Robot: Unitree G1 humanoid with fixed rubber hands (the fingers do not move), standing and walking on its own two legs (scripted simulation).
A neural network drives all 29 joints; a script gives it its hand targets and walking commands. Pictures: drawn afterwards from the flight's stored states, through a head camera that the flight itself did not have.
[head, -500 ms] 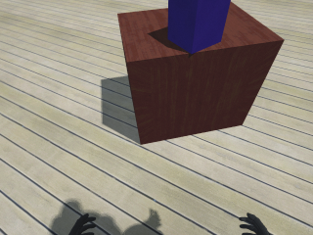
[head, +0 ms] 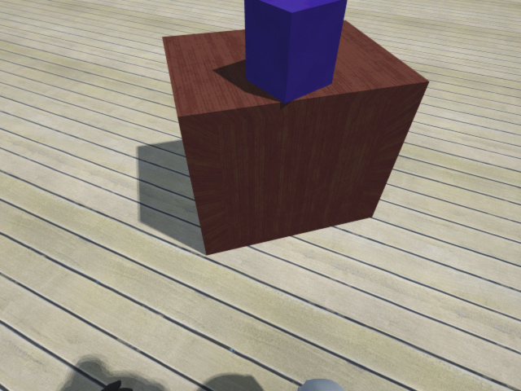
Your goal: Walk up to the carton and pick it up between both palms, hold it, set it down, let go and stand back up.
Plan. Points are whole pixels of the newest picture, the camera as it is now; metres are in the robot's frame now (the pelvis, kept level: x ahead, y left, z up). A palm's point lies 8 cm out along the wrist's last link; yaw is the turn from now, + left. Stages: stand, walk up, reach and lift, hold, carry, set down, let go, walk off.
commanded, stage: walk up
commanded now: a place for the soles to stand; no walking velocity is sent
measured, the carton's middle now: (291, 42) +1.05 -0.13 +0.10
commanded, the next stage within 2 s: none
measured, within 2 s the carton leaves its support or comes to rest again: neither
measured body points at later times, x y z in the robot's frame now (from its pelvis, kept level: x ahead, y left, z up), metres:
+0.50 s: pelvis +0.13 -0.08 -0.01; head +0.12 -0.06 +0.44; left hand +0.07 +0.19 -0.15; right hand +0.34 -0.30 -0.09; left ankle +0.20 +0.05 -0.71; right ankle +0.11 -0.18 -0.72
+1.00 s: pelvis +0.31 -0.15 -0.04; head +0.32 -0.16 +0.41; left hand +0.42 +0.13 -0.12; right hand +0.41 -0.43 -0.15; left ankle +0.22 +0.03 -0.70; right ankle +0.42 -0.28 -0.72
